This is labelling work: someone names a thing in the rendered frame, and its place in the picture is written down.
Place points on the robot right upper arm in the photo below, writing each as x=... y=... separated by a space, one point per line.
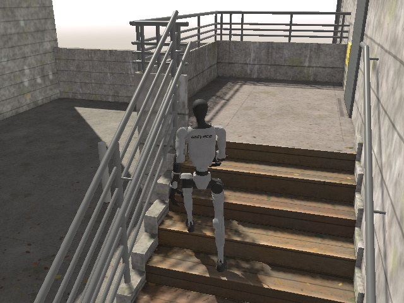
x=221 y=141

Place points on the robot left upper arm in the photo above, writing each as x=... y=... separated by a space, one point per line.
x=179 y=144

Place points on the robot torso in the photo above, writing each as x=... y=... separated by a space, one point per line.
x=201 y=149

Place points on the left robot forearm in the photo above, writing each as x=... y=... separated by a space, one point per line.
x=175 y=173

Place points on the right robot hand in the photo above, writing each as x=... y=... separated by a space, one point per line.
x=215 y=164

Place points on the left robot hand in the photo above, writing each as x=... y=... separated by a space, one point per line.
x=172 y=195

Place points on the right robot forearm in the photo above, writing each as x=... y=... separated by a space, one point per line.
x=220 y=160

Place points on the robot head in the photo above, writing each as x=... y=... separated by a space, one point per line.
x=200 y=108

